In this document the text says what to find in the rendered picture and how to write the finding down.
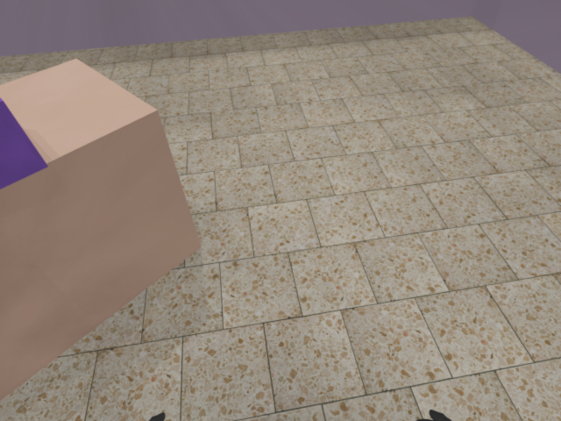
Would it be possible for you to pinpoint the pedestal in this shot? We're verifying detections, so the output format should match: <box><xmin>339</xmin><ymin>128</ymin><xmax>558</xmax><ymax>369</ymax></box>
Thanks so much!
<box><xmin>0</xmin><ymin>59</ymin><xmax>201</xmax><ymax>401</ymax></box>

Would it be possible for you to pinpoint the carton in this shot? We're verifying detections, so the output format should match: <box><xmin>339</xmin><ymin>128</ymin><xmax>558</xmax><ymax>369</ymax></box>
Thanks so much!
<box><xmin>0</xmin><ymin>97</ymin><xmax>48</xmax><ymax>189</ymax></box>

